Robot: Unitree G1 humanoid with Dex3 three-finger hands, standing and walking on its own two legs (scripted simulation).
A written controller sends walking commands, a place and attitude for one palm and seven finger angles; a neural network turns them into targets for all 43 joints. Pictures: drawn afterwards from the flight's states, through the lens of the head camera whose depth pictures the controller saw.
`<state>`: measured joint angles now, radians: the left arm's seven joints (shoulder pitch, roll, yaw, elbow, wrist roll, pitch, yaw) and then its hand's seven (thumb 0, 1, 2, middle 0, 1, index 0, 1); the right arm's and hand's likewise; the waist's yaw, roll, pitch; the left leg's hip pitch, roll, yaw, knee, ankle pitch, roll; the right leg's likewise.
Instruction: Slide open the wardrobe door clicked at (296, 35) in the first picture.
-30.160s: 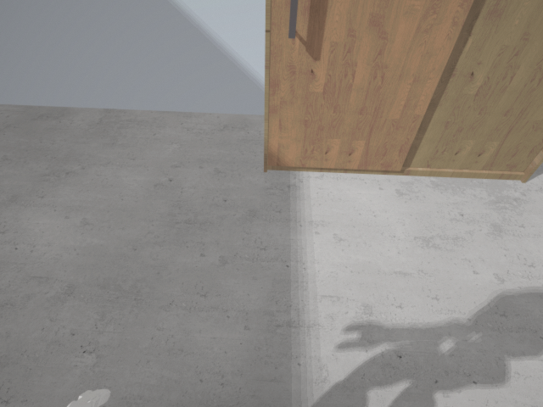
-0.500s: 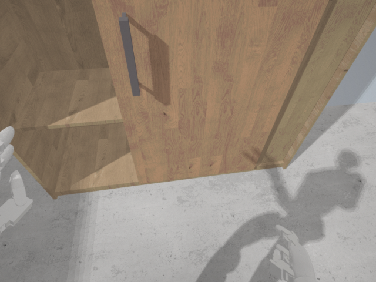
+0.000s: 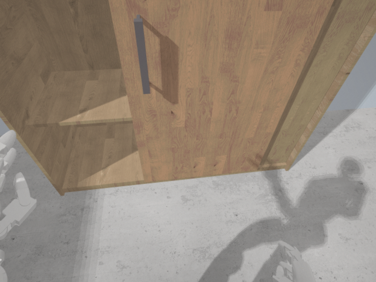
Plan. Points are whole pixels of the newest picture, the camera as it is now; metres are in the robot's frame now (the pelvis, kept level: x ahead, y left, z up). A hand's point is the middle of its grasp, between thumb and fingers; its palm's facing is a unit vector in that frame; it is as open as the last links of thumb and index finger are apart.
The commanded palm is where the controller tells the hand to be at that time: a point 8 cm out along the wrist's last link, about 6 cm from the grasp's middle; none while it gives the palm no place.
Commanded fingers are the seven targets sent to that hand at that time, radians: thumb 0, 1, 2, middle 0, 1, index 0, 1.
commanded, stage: stop stepping back and stand still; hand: left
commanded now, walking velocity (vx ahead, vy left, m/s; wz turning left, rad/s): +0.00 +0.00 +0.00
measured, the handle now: (142, 57) +0.76 +0.21 +0.10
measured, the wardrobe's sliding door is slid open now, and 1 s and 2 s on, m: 0.48 0.48 0.48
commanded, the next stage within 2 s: let the arm hang, fingers relaxed in 0.08 s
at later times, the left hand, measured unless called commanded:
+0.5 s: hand out of the picture +0.03 +0.17 -0.18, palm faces -0.04 -0.98 -0.18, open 7.2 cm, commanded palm none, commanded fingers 0.00 0.90 0.90 -0.20 -0.30 -0.20 -0.30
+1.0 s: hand out of the picture +0.05 +0.18 -0.17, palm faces -0.05 -0.97 -0.24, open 7.4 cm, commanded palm none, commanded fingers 0.00 0.90 0.90 -0.20 -0.30 -0.20 -0.30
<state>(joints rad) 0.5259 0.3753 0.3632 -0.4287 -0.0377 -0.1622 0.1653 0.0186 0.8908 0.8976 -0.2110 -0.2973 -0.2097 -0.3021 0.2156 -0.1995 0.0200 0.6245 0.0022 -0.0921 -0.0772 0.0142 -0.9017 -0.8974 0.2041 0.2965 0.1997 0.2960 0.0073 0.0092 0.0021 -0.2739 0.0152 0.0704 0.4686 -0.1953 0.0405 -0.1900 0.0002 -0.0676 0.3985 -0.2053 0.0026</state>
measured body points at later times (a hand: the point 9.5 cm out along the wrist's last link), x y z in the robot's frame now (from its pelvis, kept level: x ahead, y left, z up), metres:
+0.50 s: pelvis -0.01 +0.00 -0.01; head +0.02 +0.02 +0.44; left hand +0.04 +0.22 -0.16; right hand +0.07 -0.27 -0.14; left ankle +0.04 +0.09 -0.74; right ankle +0.00 -0.12 -0.74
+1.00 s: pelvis +0.01 +0.00 +0.00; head +0.03 -0.01 +0.45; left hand +0.05 +0.23 -0.15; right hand +0.03 -0.23 -0.16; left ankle +0.04 +0.09 -0.74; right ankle +0.00 -0.12 -0.74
